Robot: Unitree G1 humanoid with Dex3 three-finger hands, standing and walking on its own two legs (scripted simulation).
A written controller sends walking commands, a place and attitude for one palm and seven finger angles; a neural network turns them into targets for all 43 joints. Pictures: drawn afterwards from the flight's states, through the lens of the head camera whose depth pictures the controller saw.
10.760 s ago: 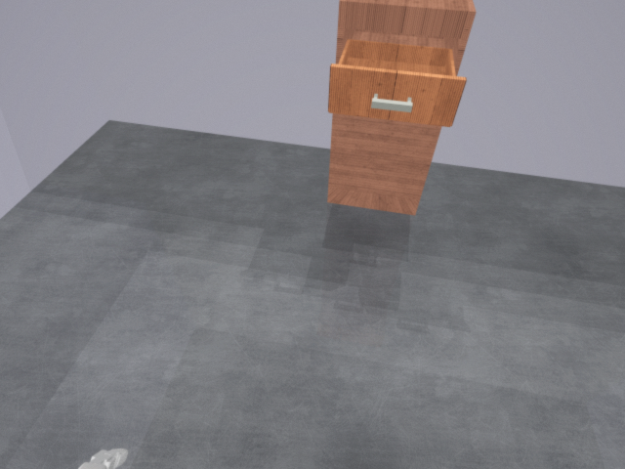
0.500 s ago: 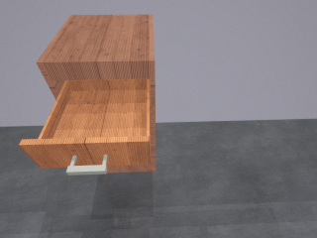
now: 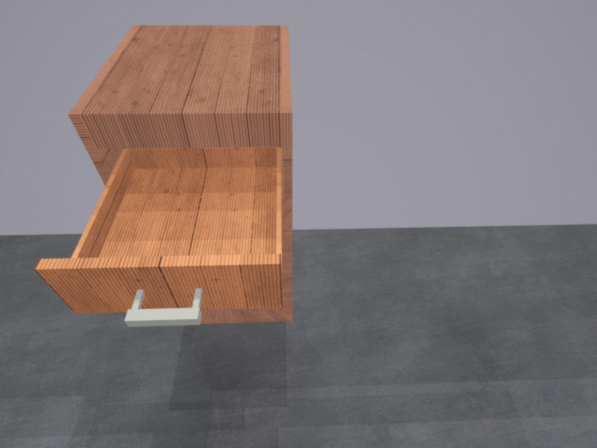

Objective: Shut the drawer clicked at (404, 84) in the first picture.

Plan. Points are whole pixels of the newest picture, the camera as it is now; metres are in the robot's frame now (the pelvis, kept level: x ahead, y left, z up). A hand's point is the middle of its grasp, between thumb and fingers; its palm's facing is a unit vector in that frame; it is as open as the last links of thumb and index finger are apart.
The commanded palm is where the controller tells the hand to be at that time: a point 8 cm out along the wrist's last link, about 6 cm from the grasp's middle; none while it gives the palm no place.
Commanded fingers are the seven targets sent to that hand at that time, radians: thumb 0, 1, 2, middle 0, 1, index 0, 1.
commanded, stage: shuffle to correct the standing spot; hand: left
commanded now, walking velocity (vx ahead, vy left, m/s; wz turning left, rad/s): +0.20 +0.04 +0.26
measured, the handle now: (166, 306) +0.33 +0.24 -0.06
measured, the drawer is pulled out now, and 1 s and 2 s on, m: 0.30 0.30 0.30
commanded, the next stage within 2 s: come to a stop and stand still in 0.28 s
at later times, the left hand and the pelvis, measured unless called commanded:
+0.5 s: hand out of the picture +0.06 +0.21 -0.18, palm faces +0.09 -0.98 -0.15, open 7.4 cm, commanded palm none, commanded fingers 0.00 0.90 0.90 -0.20 -0.30 -0.20 -0.30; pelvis +0.08 +0.04 +0.00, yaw +4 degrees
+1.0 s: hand out of the picture +0.15 +0.21 -0.18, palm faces +0.13 -0.97 -0.22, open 7.3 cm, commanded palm none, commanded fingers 0.00 0.90 0.90 -0.20 -0.30 -0.20 -0.30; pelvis +0.09 +0.02 -0.01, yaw +5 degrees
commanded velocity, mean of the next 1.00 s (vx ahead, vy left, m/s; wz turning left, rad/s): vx -0.02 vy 0.03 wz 0.05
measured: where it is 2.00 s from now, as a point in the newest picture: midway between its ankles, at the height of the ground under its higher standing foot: outside the picture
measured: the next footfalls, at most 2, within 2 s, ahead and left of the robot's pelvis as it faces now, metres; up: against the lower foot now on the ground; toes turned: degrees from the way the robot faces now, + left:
right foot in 0.70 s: +0.22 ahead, -0.09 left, +0.00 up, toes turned +0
left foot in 1.04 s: +0.11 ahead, +0.15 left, +0.00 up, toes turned +5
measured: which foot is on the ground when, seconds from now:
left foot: down 0.00-0.70, up 0.72-1.00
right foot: down 0.00-0.32, up 0.34-0.68, down 0.70-1.00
